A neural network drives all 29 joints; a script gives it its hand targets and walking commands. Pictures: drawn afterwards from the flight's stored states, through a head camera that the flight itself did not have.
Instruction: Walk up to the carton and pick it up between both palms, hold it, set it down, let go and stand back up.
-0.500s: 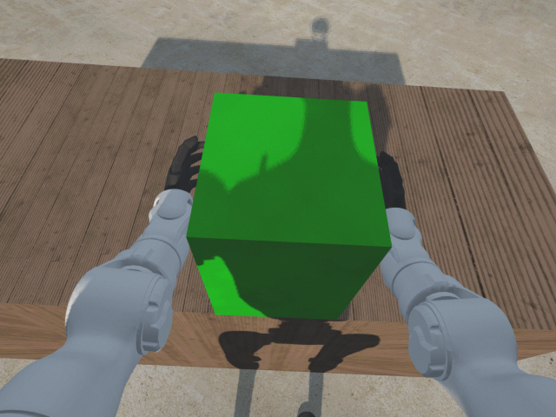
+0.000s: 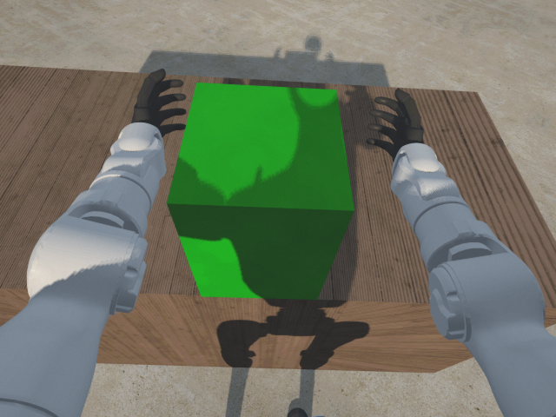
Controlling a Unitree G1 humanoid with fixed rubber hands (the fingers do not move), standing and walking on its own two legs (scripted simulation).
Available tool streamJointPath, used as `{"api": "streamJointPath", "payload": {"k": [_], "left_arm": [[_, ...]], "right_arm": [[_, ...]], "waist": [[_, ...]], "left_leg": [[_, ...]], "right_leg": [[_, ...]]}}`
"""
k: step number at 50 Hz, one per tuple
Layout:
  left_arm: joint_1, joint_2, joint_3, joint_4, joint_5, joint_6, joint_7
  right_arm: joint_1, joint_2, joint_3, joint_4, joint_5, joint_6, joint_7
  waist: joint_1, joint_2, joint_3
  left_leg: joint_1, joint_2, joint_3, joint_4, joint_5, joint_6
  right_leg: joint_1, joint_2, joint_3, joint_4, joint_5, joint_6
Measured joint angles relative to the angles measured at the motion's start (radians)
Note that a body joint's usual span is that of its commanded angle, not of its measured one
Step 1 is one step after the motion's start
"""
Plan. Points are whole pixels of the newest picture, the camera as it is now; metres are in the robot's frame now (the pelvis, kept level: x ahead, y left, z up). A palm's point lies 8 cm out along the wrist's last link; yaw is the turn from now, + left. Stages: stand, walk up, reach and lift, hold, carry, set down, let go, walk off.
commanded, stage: set down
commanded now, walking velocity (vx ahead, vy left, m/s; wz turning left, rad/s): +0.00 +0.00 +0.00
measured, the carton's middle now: (262, 202) +0.44 -0.01 +0.03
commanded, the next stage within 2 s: none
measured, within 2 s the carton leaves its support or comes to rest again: neither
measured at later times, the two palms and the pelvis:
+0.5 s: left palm (120, 74) +0.50 +0.16 +0.22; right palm (423, 101) +0.45 -0.21 +0.21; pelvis +0.01 -0.01 +0.02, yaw +0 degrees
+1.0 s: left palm (125, 155) +0.45 +0.17 +0.14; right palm (414, 179) +0.39 -0.21 +0.13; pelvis +0.02 +0.00 +0.02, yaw +0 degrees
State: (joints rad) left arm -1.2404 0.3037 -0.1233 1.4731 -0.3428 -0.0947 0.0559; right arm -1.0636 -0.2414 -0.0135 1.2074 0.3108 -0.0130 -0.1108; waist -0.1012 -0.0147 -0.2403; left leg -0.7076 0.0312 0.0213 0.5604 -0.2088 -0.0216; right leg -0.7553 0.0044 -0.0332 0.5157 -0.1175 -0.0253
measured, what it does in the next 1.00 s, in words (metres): stands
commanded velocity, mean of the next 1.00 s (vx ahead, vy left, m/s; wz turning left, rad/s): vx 0.00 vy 0.00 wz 0.00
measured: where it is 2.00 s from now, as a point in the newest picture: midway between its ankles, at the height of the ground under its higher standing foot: outside the picture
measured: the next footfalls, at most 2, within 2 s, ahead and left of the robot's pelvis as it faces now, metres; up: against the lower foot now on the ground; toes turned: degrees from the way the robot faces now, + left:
none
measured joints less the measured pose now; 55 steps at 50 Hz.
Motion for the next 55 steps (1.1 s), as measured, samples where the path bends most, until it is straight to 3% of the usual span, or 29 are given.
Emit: {"api": "streamJointPath", "payload": {"k": [11,24,32,47,55], "left_arm": [[0.005,0.031,0.035,-0.1,0.025,0.167,0.013],[-0.034,0.088,0.047,-0.172,0.046,0.318,-0.002],[0.097,0.062,0.099,-0.28,0.099,0.334,-0.038],[0.453,-0.001,0.178,-0.709,0.159,0.411,-0.033],[0.549,-0.025,0.179,-0.784,0.168,0.416,-0.039]], "right_arm": [[0.005,0.077,-0.083,-0.102,-0.056,0.143,-0.089],[-0.058,0.023,-0.055,-0.108,0.009,0.259,-0.107],[0.051,0.022,-0.006,-0.19,0.036,0.261,-0.112],[0.419,0.082,-0.043,-0.546,-0.03,0.226,-0.104],[0.514,0.064,-0.042,-0.612,-0.039,0.222,-0.08]], "waist": [[-0.021,-0.016,0.021],[-0.025,-0.017,0.079],[-0.015,-0.016,0.127],[0.013,-0.018,0.193],[0.022,-0.022,0.206]], "left_leg": [[0.108,0.008,-0.016,-0.063,0.017,-0.012],[0.261,0.014,-0.023,-0.13,0.023,-0.015],[0.367,0.012,-0.023,-0.172,0.025,-0.012],[0.423,0.01,-0.013,-0.156,0.005,-0.005],[0.471,0.002,-0.002,-0.158,0.0,0.003]], "right_leg": [[0.116,0.012,-0.012,-0.073,0.018,-0.009],[0.28,0.021,-0.016,-0.157,0.032,-0.009],[0.382,0.02,-0.014,-0.191,0.029,-0.006],[0.437,0.02,-0.001,-0.182,0.018,0.002],[0.473,0.013,0.012,-0.167,0.007,0.009]]}}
